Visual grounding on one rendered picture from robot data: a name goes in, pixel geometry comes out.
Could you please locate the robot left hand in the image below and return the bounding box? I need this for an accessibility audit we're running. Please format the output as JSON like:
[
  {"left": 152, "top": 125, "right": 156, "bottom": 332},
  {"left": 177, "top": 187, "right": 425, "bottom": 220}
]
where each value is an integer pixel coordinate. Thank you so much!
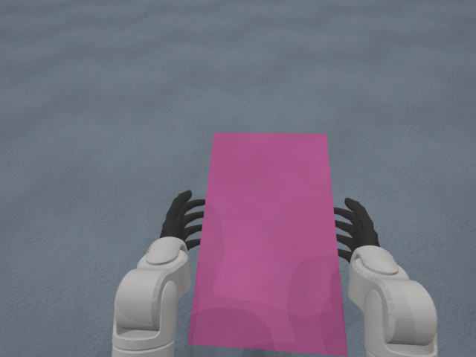
[{"left": 160, "top": 190, "right": 205, "bottom": 251}]

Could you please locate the carton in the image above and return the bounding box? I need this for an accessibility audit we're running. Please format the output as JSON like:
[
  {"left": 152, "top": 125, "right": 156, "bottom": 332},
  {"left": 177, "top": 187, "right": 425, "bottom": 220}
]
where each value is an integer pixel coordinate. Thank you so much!
[{"left": 187, "top": 132, "right": 348, "bottom": 356}]

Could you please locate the robot left forearm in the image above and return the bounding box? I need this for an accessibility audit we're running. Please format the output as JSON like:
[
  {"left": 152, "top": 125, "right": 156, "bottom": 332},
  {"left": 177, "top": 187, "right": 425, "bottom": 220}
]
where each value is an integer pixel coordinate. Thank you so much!
[{"left": 112, "top": 237, "right": 191, "bottom": 357}]

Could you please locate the robot right forearm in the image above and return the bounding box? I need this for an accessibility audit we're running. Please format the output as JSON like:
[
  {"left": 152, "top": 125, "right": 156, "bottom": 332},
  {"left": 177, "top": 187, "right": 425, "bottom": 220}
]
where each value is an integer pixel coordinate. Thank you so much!
[{"left": 347, "top": 245, "right": 438, "bottom": 357}]

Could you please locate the robot right hand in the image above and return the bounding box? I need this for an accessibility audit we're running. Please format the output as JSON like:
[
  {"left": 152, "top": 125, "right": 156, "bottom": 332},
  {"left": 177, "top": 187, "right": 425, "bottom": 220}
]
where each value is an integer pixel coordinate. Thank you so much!
[{"left": 334, "top": 198, "right": 380, "bottom": 263}]

